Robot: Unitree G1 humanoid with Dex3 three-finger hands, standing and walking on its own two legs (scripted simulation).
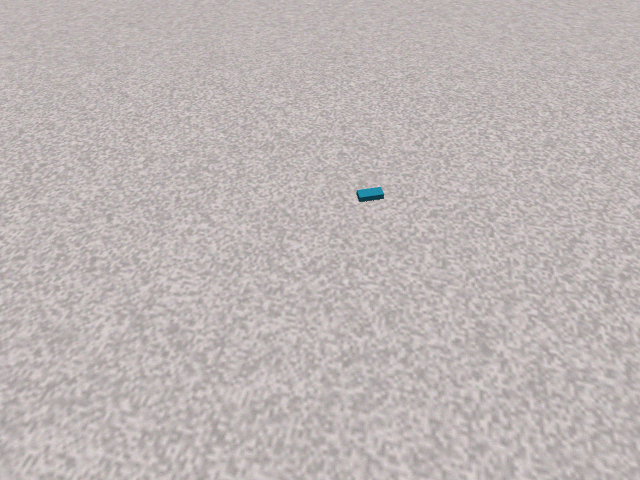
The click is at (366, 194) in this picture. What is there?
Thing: flat box
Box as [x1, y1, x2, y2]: [356, 187, 383, 201]
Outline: 381,188 376,187 357,190 356,194 359,201 382,198 383,193
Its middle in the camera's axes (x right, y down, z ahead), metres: +0.23 -0.20 +1.81
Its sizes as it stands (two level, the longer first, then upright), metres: 0.117 0.052 0.027
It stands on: the floor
